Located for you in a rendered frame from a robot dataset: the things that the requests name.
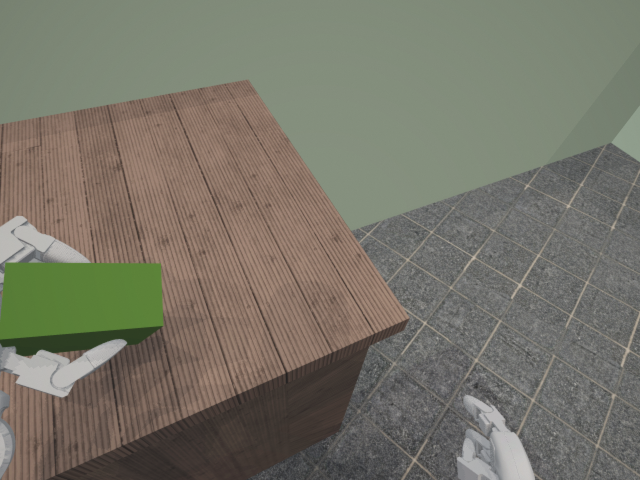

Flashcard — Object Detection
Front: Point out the left robot hand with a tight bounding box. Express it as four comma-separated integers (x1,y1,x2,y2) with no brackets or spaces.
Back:
0,216,127,398

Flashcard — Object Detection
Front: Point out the right robot hand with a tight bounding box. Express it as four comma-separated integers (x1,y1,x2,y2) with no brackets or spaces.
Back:
457,395,535,480

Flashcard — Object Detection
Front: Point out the sponge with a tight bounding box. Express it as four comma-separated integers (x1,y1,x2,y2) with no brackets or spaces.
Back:
0,262,163,356

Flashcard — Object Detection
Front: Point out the table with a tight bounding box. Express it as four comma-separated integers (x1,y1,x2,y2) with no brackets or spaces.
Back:
0,80,410,480

